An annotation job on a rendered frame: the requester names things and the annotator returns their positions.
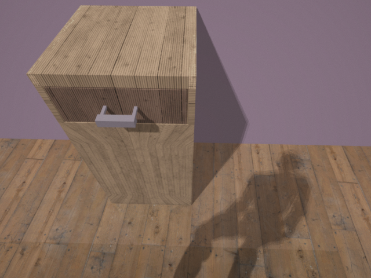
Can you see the cabinet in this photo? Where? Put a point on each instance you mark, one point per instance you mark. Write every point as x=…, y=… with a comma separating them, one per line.
x=128, y=47

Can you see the handle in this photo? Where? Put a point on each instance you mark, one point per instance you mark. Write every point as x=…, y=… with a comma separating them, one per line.
x=103, y=120

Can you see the drawer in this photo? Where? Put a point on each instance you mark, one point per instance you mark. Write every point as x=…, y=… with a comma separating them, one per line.
x=82, y=104

